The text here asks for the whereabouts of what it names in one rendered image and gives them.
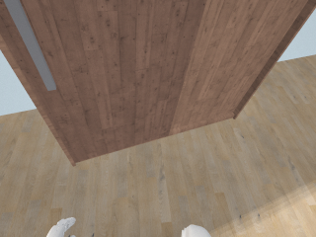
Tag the wardrobe door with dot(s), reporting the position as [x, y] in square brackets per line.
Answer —
[235, 40]
[119, 67]

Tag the handle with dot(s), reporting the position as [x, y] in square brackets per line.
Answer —
[21, 21]

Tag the right robot thigh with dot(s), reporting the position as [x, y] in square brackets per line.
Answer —
[195, 231]

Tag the robot left hand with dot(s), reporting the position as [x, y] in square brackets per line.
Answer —
[62, 225]

